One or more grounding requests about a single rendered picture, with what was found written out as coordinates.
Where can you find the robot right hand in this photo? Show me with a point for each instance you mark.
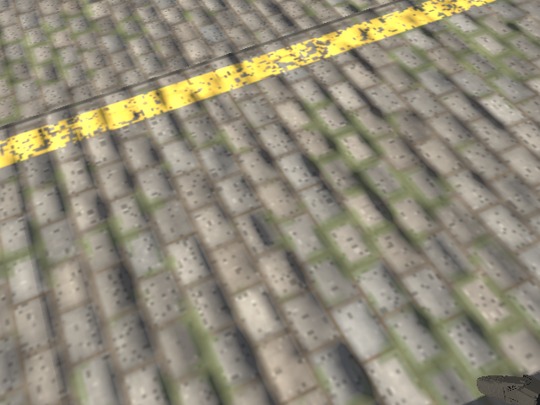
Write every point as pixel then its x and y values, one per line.
pixel 519 390

